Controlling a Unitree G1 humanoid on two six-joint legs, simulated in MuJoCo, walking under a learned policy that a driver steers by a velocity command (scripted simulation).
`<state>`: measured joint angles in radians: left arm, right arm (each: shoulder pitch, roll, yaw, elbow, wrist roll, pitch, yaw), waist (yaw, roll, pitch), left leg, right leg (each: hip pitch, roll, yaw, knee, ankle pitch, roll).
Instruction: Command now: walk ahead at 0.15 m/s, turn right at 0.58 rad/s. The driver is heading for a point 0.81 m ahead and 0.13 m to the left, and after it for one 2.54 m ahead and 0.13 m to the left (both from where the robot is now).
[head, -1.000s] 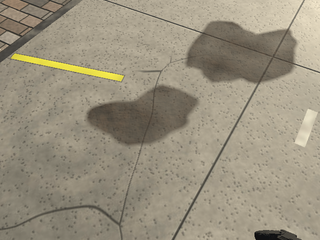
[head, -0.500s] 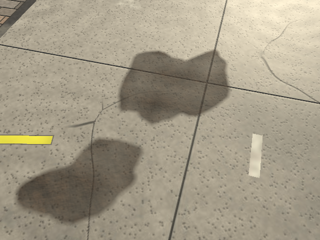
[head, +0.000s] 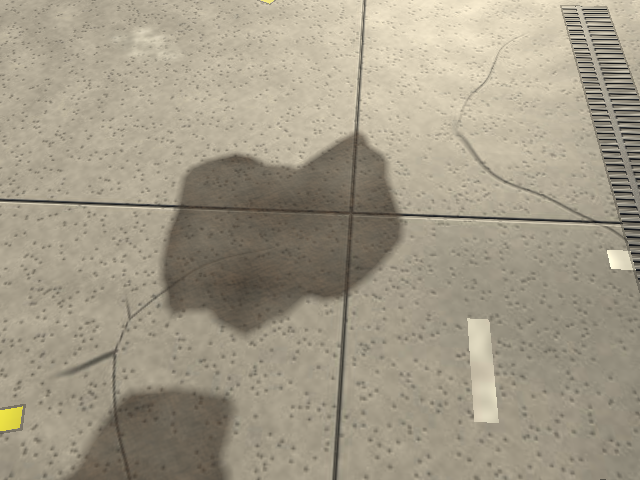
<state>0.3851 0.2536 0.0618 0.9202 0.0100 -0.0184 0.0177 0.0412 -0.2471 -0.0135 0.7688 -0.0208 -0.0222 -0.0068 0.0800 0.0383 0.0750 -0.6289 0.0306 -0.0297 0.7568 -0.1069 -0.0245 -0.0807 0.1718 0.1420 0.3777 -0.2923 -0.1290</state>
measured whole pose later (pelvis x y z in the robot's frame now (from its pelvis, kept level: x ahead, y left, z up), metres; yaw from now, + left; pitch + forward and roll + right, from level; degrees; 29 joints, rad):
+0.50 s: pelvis +0.07 +0.02 +0.00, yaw -6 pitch +0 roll +0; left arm 0.21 0.24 0.01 0.86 0.02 0.05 0.02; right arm 0.28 -0.25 -0.02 0.84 -0.01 0.02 0.00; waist -0.03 0.01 0.02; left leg -0.36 -0.04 0.01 0.46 -0.12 0.04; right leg -0.20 0.05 0.03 0.49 -0.29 -0.04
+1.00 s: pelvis +0.08 +0.06 +0.01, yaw +11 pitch +0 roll -1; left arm 0.20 0.29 0.05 0.82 0.04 -0.01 -0.02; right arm 0.36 -0.25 -0.05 0.79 -0.01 0.01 0.01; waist -0.01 -0.04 0.01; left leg -0.12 -0.08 -0.03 0.40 -0.28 0.09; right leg -0.48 -0.04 -0.01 0.99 -0.31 -0.01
